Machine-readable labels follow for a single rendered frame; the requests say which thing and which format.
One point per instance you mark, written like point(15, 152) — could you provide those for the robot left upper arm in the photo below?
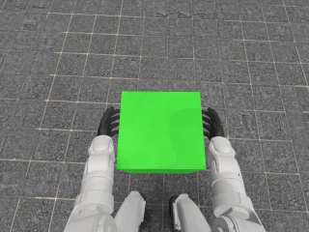
point(101, 222)

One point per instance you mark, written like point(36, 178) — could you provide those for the right robot thigh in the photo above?
point(187, 215)

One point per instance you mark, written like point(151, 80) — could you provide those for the left robot shin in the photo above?
point(135, 193)

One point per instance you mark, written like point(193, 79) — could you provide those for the left robot forearm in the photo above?
point(95, 195)

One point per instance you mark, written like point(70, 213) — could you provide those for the carton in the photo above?
point(161, 133)

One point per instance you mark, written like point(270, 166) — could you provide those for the right robot forearm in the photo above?
point(229, 196)

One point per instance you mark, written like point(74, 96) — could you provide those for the robot right upper arm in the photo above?
point(227, 223)

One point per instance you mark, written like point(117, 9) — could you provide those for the robot left hand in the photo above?
point(105, 127)

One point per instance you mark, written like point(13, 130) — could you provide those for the robot right hand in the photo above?
point(215, 125)

